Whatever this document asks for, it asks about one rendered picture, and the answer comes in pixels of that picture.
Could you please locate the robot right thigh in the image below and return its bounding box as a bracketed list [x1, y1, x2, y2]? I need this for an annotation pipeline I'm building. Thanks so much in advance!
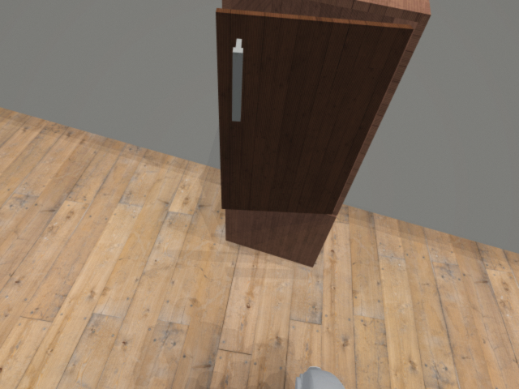
[295, 370, 345, 389]

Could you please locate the cupboard door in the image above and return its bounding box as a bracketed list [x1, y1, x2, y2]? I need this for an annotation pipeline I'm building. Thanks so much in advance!
[216, 8, 414, 215]

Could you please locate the handle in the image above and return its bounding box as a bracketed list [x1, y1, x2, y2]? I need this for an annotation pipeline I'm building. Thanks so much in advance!
[232, 39, 243, 122]

